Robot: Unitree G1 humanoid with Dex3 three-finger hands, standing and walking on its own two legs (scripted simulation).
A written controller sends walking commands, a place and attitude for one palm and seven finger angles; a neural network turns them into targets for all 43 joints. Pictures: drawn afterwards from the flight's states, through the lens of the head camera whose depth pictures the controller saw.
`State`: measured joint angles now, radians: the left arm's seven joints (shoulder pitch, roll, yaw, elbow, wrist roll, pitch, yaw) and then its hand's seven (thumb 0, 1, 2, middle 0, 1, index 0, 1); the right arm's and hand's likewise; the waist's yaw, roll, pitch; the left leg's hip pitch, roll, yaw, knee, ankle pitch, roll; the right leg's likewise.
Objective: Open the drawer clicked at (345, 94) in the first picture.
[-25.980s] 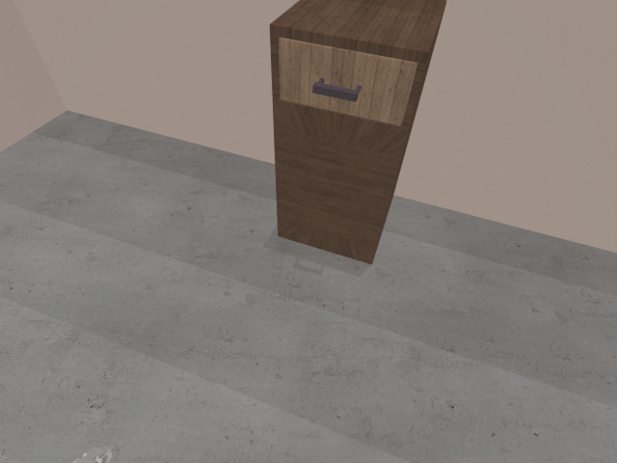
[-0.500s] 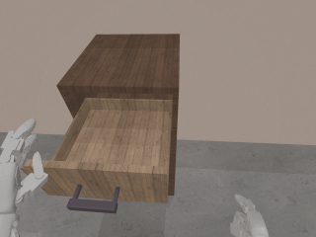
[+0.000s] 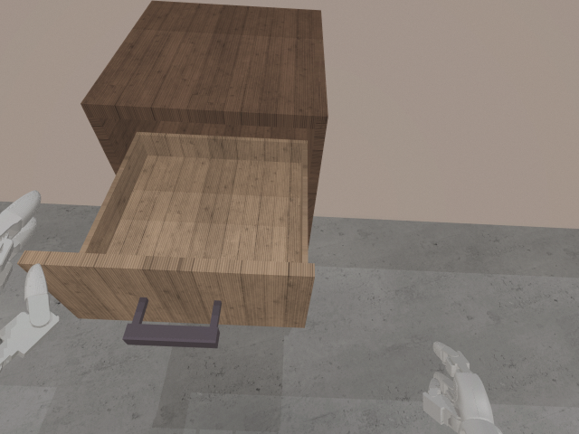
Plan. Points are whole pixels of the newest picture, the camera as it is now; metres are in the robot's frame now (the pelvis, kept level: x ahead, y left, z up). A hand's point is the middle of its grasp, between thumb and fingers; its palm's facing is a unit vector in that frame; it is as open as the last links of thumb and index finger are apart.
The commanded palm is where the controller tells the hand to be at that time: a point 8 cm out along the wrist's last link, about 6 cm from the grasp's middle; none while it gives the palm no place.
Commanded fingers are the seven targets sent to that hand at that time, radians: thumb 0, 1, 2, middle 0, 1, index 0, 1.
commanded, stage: step back with the hand held close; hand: left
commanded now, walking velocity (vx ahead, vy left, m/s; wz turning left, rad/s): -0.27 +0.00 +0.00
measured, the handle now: (176, 321) +0.27 +0.18 -0.02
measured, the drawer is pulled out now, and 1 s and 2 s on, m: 0.30 0.30 0.30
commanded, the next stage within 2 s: stop stepping back and stand still in 0.80 s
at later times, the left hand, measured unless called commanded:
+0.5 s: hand (13, 366) +0.15 +0.24 +0.17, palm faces +0.33 -0.82 -0.47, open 7.4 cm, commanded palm +0.08 +0.28 +0.18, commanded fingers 0.00 0.90 0.90 -0.20 -0.30 -0.20 -0.30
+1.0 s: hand out of the picture +0.03 +0.20 +0.16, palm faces +0.26 -0.83 -0.49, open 7.4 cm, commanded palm -0.04 +0.25 +0.18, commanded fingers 0.00 0.90 0.90 -0.20 -0.30 -0.20 -0.30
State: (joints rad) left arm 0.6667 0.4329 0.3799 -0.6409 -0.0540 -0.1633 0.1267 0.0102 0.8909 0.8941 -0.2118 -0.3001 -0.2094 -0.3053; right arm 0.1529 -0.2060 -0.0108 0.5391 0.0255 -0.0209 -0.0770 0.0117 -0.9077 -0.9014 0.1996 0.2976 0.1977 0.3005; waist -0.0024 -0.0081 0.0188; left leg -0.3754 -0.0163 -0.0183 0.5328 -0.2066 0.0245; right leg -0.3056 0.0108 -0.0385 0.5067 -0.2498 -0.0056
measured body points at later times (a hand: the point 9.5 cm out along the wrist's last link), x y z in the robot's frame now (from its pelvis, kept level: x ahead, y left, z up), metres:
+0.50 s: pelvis -0.05 +0.00 -0.01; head -0.02 +0.03 +0.44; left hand +0.13 +0.28 +0.20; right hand +0.12 -0.22 -0.08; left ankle +0.04 +0.10 -0.73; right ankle -0.10 -0.12 -0.72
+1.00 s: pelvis -0.18 -0.03 +0.00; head -0.12 +0.00 +0.45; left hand +0.01 +0.24 +0.19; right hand +0.02 -0.26 -0.07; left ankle -0.13 +0.10 -0.73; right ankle -0.18 -0.13 -0.72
